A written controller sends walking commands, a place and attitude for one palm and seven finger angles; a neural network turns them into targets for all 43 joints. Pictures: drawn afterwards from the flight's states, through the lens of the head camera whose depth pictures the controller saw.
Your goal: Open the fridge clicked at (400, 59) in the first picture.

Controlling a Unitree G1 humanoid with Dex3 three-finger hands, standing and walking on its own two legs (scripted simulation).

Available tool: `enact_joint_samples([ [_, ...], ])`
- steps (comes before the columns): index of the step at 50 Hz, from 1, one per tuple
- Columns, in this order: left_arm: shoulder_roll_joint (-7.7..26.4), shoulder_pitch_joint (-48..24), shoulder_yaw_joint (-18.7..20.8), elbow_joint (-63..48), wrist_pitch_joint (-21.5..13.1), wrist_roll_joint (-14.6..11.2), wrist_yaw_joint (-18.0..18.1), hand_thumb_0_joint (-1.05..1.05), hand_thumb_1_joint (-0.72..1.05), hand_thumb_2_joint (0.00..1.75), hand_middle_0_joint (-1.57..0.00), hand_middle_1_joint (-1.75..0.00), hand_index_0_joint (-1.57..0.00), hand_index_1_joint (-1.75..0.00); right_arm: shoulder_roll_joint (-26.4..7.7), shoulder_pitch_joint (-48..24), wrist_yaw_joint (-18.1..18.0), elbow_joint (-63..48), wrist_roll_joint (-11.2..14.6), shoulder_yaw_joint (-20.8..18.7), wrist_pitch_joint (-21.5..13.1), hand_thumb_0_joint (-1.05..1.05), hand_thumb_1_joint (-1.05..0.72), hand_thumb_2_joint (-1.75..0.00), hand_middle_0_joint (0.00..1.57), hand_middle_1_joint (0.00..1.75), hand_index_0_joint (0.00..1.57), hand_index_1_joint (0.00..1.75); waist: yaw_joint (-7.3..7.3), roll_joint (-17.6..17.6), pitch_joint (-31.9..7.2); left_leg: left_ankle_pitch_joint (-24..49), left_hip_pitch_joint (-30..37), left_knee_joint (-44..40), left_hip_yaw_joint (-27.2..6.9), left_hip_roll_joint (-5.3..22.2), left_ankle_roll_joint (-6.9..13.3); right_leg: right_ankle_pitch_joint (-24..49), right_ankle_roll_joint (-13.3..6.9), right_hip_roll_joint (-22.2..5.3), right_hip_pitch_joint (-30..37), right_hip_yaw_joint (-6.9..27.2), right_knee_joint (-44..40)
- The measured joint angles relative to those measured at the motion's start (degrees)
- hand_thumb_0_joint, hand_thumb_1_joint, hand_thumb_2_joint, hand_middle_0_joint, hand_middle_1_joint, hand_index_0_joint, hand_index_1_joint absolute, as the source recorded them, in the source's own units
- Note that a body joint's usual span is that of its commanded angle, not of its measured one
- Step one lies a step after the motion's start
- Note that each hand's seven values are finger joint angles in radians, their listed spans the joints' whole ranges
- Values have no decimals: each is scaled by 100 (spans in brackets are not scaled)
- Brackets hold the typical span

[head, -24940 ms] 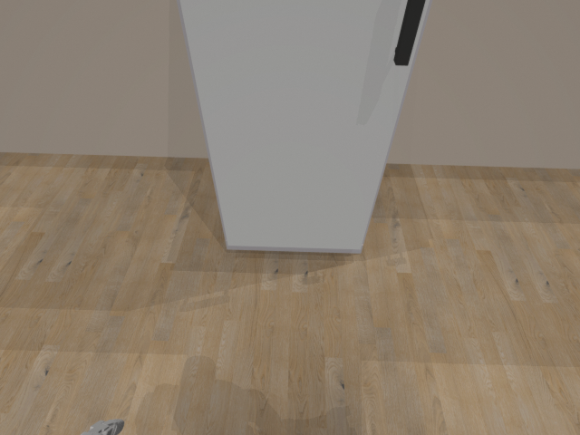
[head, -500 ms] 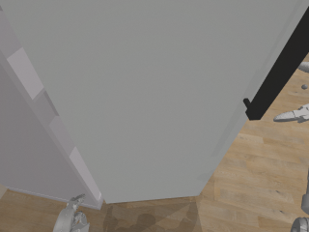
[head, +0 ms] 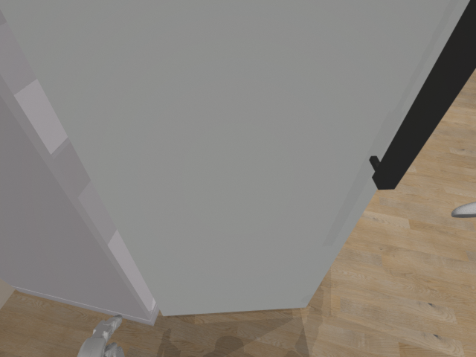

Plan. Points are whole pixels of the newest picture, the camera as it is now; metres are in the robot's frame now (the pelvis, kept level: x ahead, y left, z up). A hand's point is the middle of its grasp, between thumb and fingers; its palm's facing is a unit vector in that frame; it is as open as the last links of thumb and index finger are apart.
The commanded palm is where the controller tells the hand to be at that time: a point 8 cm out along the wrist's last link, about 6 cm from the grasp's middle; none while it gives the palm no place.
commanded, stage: slip the hand off the handle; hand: right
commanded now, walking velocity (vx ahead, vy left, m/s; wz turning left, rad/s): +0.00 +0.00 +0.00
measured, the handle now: (418, 101) +0.40 -0.22 +0.26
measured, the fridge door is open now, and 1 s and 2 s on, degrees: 74 74 74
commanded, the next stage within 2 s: draw the hand back to the body in 0.44 s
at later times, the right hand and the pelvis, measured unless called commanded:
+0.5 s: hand out of the picture +0.24 -0.30 +0.24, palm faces +0.37 +0.92 -0.17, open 14.7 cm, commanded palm +0.20 -0.34 +0.24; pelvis -0.01 +0.02 +0.00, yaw -2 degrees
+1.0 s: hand out of the picture +0.21 -0.29 +0.20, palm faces +0.14 +0.99 -0.10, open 14.7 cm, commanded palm +0.17 -0.33 +0.22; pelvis -0.01 +0.01 +0.00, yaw -2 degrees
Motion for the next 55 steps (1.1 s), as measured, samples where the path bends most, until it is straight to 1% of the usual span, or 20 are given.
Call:
enact_joint_samples([
  [4, -43, -161, -59, -12, -94, 4, 38, 1, 91, 90, -21, -30, -21, -30, 138, 223, -119, -334, 6, 55, 165, -1, 56, -20, 26, 115, 26, 115, -84, -6, 17, 2, 76, -3, 40, 21, 1, 26, -1, 23, 62, 40, -14],
  [10, -106, -435, -142, -64, -244, 12, 57, 1, 91, 90, -21, -30, -21, -30, 260, 430, -225, -716, -10, 185, 207, -1, 56, -20, 25, 115, 26, 115, -214, -14, 44, 8, 177, -8, 115, 34, 22, 68, 19, 38, 137, 115, -29],
  [15, -145, -606, -220, -101, -296, 0, 68, 1, 91, 90, -21, -30, -21, -30, 247, 685, -129, -953, 87, 205, 282, -1, 56, -20, 26, 115, 26, 115, -263, -13, 21, 7, 266, -28, 155, 19, 51, 91, 50, 26, 220, 156, -64],
  [20, -144, -640, -248, -143, -330, -18, 86, 1, 91, 90, -21, -30, -21, -30, 164, 955, -33, -1089, 214, 40, 406, -1, 56, -20, 26, 115, 26, 115, -291, -14, 21, 2, 339, -43, 188, -12, 87, 99, 87, -3, 287, 191, -84],
  [25, -85, -583, -235, -107, -389, -24, 123, 1, 91, 90, -21, -30, -21, -30, 153, 1158, 63, -1279, 304, -57, 401, -1, 56, -20, 26, 115, 26, 115, -335, -15, 63, -21, 385, -23, 235, -32, 116, 89, 116, -22, 313, 240, -55],
  [29, -42, -539, -218, -13, -433, -32, 177, 1, 91, 90, -21, -30, -21, -30, 125, 1155, 170, -1248, 372, -97, 383, -1, 56, -20, 26, 115, 26, 115, -344, -22, 84, -38, 388, 3, 273, -41, 133, 84, 134, -31, 301, 279, -24],
  [30, -31, -532, -224, 14, -435, -61, 197, 1, 91, 90, -21, -30, -21, -30, 88, 1141, 244, -1187, 404, -109, 482, -1, 56, -20, 26, 115, 26, 115, -344, -31, 84, -37, 396, -1, 275, -45, 137, 85, 138, -34, 309, 282, -27],
  [31, -15, -516, -232, 22, -423, -107, 220, 1, 91, 90, -21, -30, -21, -30, 30, 1135, 342, -1117, 431, -113, 709, -1, 56, -20, 25, 115, 26, 115, -339, -49, 79, -31, 421, -22, 278, -49, 140, 90, 141, -37, 331, 285, -46],
  [34, 46, -462, -259, -15, -419, -220, 280, 1, 91, 90, -21, -30, -21, -30, -175, 1180, 638, -956, 474, -77, 1568, -1, 56, -20, 25, 115, 26, 115, -301, -125, 63, 3, 527, -118, 282, -53, 138, 121, 138, -37, 432, 288, -132],
  [36, 93, -447, -276, -60, -454, -268, 287, 1, 91, 90, -21, -30, -21, -30, -270, 1274, 824, -957, 529, -49, 2061, -1, 56, -20, 25, 115, 25, 115, -264, -181, 56, 23, 598, -172, 272, -56, 132, 131, 133, -38, 503, 278, -176],
  [37, 111, -444, -286, -84, -478, -282, 279, 1, 91, 90, -21, -30, -21, -30, -308, 1334, 933, -979, 578, -48, 2246, -1, 56, -20, 25, 115, 25, 115, -244, -200, 45, 27, 627, -190, 266, -56, 128, 133, 130, -37, 535, 272, -195],
  [39, 144, -447, -309, -134, -531, -296, 247, 1, 91, 90, -21, -30, -21, -30, -362, 1457, 1159, -1050, 705, -75, 2479, -1, 56, -20, 25, 115, 25, 115, -208, -225, 31, 29, 683, -213, 256, -58, 121, 128, 126, -39, 592, 261, -212],
  [42, 168, -448, -330, -202, -605, -288, 173, 1, 91, 90, -21, -30, -21, -30, -408, 1584, 1431, -1116, 911, -157, 2550, -1, 55, -20, 25, 115, 25, 115, -187, -224, -21, 14, 722, -208, 247, -62, 111, 101, 123, -43, 628, 253, -193],
  [44, 172, -440, -326, -258, -646, -290, 119, 1, 91, 90, -21, -30, -21, -30, -404, 1647, 1465, -1177, 954, -204, 2541, -1, 55, -20, 25, 115, 25, 115, -203, -215, -48, 2, 734, -192, 239, -65, 110, 81, 122, -48, 638, 247, -167],
  [46, 181, -440, -316, -305, -678, -294, 81, 1, 91, 90, -21, -30, -21, -30, -355, 1702, 1411, -1256, 948, -211, 2558, -1, 55, -20, 25, 115, 25, 115, -229, -219, -57, -5, 746, -178, 236, -64, 106, 63, 117, -47, 643, 244, -136],
  [51, 164, -461, -331, -345, -751, -288, 55, 1, 91, 90, -21, -30, -21, -30, -158, 1937, 1247, -1570, 859, -66, 2657, -1, 55, -20, 25, 115, 25, 115, -288, -206, -41, -6, 777, -171, 252, -27, 83, 67, 88, -8, 659, 261, -123],
  [54, 121, -475, -364, -330, -800, -267, 75, 1, 91, 90, -21, -30, -21, -30, -28, 2080, 1170, -1824, 808, 58, 2661, -1, 52, -22, 25, 113, 25, 113, -326, -185, -3, 5, 815, -191, 265, -11, 71, 77, 74, 10, 684, 273, -131],
  [55, 92, -475, -338, -316, -835, -183, 44, 1, 91, 90, -21, -30, -21, -30, 4, 2143, 868, -2017, 531, 186, 2518, -1, 51, -22, 25, 112, 25, 112, -337, -182, 23, 16, 835, -217, 280, -14, 69, 80, 72, 8, 683, 288, -127],
])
